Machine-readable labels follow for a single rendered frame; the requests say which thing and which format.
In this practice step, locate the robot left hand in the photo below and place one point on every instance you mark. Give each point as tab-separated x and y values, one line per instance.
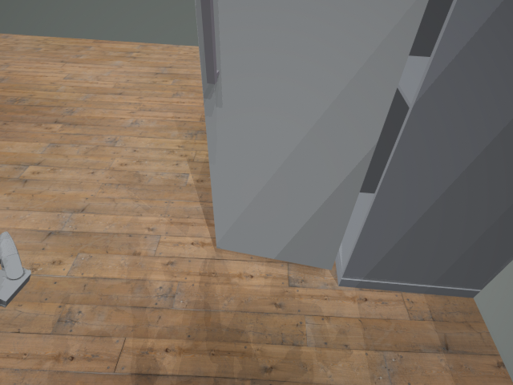
13	276

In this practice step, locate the handle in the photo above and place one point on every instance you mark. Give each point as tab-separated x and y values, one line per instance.
209	40

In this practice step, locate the fridge door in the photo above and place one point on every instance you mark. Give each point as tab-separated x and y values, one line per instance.
293	120

